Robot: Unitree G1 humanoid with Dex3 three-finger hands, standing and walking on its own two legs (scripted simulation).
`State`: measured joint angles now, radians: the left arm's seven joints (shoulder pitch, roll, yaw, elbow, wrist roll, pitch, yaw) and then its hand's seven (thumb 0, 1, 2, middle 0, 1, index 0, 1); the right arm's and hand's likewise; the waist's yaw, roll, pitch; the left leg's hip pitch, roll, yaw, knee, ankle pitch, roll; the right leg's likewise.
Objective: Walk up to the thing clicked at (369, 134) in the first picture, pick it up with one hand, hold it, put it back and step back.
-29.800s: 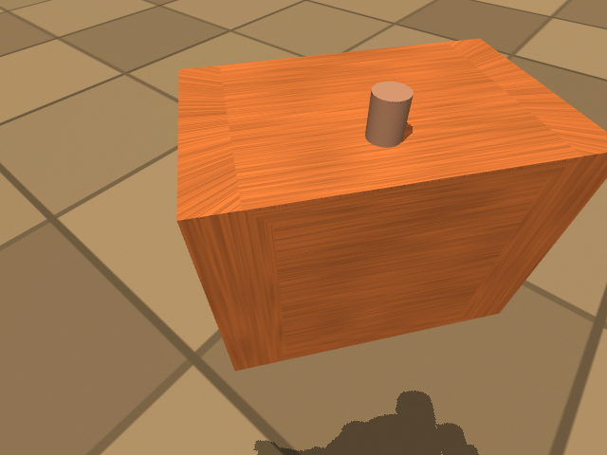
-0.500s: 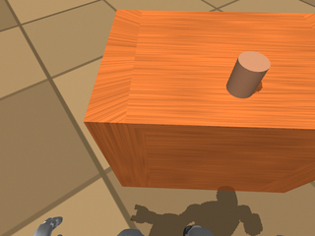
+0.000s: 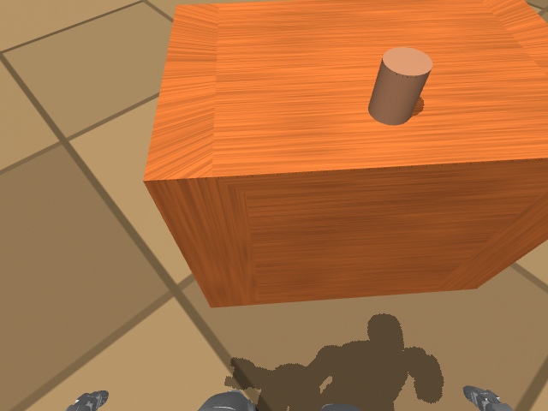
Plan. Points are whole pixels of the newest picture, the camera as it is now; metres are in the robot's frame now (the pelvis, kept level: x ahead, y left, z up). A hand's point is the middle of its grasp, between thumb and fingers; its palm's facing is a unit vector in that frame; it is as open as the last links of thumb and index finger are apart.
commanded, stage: step back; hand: right
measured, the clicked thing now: (397, 87) +0.67 -0.22 +0.05
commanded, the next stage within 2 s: none
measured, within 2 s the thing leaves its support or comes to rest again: neither
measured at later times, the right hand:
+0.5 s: hand out of the picture -0.03 -0.26 -0.12, palm faces -0.11 +0.89 -0.45, open 7.3 cm
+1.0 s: hand out of the picture -0.16 -0.32 -0.15, palm faces -0.06 +0.92 -0.39, open 7.3 cm
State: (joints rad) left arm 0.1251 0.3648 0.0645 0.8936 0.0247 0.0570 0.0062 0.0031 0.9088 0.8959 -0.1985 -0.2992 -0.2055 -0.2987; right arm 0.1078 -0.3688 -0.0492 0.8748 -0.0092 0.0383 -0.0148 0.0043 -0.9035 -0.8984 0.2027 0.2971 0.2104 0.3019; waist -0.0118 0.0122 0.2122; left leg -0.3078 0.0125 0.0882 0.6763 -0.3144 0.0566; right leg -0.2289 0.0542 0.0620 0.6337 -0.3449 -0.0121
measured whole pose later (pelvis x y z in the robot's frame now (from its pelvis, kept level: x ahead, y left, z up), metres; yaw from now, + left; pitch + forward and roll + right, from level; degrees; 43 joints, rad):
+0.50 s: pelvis -0.12 +0.01 +0.01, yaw +4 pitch -2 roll -2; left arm 0.12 0.40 0.08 0.79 0.01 0.09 0.00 0.00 0.91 0.90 -0.20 -0.30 -0.21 -0.30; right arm 0.19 -0.35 -0.03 0.88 -0.04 0.02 -0.01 0.01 -0.90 -0.90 0.20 0.30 0.21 0.30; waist -0.01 -0.05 0.16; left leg -0.24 0.01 -0.04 0.57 -0.30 0.02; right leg -0.49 0.13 0.16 1.16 -0.49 -0.01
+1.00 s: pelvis -0.27 -0.05 +0.01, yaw +2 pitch -1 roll +2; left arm 0.16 0.36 0.07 0.79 0.04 0.06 -0.01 0.00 0.90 0.90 -0.20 -0.30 -0.21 -0.30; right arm 0.19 -0.41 -0.04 0.84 0.00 0.04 -0.03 0.01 -0.91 -0.90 0.20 0.30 0.21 0.30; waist 0.02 0.02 0.13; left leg -0.42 -0.09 -0.10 1.08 -0.51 -0.01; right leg -0.34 -0.01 0.02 0.63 -0.27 -0.03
